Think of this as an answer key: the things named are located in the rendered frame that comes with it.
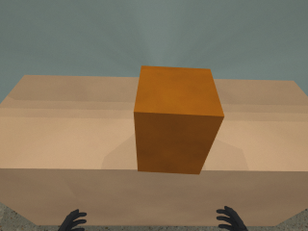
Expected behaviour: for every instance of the left robot hand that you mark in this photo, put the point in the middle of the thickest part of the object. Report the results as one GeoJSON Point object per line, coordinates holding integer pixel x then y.
{"type": "Point", "coordinates": [70, 221]}

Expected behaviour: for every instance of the pedestal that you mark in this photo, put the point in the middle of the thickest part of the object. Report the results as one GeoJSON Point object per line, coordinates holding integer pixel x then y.
{"type": "Point", "coordinates": [69, 142]}

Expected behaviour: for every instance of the carton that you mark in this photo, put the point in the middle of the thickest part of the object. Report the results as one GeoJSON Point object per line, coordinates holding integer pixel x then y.
{"type": "Point", "coordinates": [177, 116]}

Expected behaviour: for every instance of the right robot hand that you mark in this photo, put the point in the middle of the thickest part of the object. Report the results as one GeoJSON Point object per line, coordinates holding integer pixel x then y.
{"type": "Point", "coordinates": [233, 218]}

